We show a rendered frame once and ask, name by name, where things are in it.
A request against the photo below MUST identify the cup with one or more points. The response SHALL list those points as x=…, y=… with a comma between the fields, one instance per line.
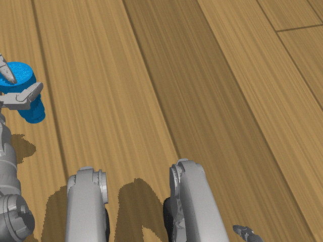
x=25, y=78

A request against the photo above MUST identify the right robot hand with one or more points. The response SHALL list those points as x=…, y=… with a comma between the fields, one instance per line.
x=247, y=234

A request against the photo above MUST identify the left robot hand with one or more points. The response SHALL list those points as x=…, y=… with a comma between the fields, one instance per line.
x=17, y=101

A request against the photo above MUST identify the left robot arm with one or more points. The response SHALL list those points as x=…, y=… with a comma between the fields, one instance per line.
x=16, y=220

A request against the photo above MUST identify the right robot foot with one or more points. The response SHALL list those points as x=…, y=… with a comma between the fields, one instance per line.
x=168, y=218

